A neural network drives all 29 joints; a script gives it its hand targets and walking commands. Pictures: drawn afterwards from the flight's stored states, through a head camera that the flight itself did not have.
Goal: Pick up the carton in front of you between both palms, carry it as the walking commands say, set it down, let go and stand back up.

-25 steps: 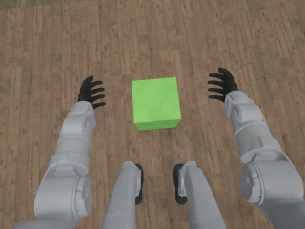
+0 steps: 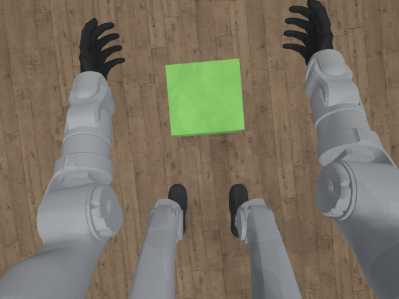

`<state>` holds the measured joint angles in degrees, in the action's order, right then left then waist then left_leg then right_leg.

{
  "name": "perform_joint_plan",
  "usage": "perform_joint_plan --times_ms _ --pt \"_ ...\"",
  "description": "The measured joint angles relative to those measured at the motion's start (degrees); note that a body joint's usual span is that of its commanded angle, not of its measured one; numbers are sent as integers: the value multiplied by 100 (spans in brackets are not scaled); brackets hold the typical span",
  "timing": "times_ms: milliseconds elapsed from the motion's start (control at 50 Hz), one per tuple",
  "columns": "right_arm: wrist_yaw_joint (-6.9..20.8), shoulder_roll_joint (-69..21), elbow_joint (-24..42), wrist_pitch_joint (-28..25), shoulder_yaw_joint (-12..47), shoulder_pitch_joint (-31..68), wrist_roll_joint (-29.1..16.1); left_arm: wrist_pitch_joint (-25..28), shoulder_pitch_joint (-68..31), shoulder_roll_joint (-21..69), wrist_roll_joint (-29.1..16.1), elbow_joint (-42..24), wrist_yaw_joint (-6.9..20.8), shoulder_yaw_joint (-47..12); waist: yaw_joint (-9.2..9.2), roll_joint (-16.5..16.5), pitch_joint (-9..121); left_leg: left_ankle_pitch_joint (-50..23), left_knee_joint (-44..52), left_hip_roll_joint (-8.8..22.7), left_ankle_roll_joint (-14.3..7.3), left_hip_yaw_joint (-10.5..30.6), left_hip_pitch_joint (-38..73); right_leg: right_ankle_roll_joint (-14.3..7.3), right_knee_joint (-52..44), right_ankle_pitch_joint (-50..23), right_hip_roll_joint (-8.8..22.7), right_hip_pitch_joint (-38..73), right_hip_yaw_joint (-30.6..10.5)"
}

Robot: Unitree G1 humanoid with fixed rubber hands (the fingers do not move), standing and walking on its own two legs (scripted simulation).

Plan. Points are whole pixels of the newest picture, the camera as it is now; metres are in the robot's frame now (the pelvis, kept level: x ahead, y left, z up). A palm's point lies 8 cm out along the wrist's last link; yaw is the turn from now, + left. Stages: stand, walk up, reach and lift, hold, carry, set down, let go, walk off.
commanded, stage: reach and lift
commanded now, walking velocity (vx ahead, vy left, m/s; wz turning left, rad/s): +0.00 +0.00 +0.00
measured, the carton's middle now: (204, 103) +0.50 +0.01 -0.51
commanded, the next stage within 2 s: none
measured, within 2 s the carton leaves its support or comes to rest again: leaves its support in 1.56 s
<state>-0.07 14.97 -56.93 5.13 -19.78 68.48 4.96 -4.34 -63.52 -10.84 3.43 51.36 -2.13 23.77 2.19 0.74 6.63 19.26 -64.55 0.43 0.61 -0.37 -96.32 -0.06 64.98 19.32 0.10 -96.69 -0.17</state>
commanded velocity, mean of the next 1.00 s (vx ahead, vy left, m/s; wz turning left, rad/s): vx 0.00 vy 0.00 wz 0.00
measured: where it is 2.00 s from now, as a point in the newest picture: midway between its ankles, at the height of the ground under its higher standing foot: (207, 220)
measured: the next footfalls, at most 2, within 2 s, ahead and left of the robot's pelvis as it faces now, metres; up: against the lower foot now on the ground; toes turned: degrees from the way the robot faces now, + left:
none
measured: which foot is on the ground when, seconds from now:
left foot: down 0.00-1.00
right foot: down 0.00-1.00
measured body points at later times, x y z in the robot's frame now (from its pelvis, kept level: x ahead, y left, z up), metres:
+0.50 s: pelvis -0.06 +0.00 -0.22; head +0.31 +0.00 +0.04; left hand +0.49 +0.20 -0.38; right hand +0.52 -0.18 -0.38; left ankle +0.06 +0.12 -0.60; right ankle +0.06 -0.12 -0.60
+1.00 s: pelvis -0.06 +0.00 -0.27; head +0.32 +0.00 -0.03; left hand +0.49 +0.19 -0.45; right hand +0.52 -0.16 -0.45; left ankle +0.06 +0.12 -0.60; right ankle +0.06 -0.12 -0.60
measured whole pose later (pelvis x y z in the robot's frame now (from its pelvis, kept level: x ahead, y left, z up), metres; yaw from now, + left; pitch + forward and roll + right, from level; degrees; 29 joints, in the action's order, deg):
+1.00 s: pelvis -0.06 +0.00 -0.27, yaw +1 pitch +36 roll +2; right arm -5.9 24.1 -69.0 3.0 1.6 88.0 -15.0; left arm -2.2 -83.2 -18.0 -15.6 64.6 -9.0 5.5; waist 2.1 -0.6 -22.3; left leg 32.9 -126.6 -0.6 1.1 -0.5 -129.5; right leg 0.2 127.8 33.4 0.1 -130.1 -1.4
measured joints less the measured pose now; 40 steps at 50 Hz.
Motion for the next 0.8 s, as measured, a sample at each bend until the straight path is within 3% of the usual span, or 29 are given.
perform_joint_plan --times_ms 140,420,640,800 --pt "-115 -43 15 -69 28 -64 -18 73 -1 43 -14 77 -61 -14 -7 -1 85 515 -1377 -19 5 -6 -1175 28 1388 515 -10 -1187 -55" --pt "-590 735 -237 99 1408 911 -1509 -118 -1028 -673 -1459 439 -574 -1317 -4 -74 -1348 1088 -4490 -57 6 15 -2947 40 4506 1100 -14 -2952 -74" --pt "-569 943 -1346 -7 1785 2097 -1815 -12 -2208 -887 -1684 1535 -576 -1624 -6 -87 -2578 1103 -5598 -63 30 15 -3303 30 5625 1111 -27 -3321 -85" --pt "-582 1067 -1323 -222 2123 2248 -2063 206 -2362 -956 -1933 1549 -617 -1860 -13 -131 -3165 1233 -6082 -73 30 -8 -3391 38 6126 1251 -26 -3417 -113"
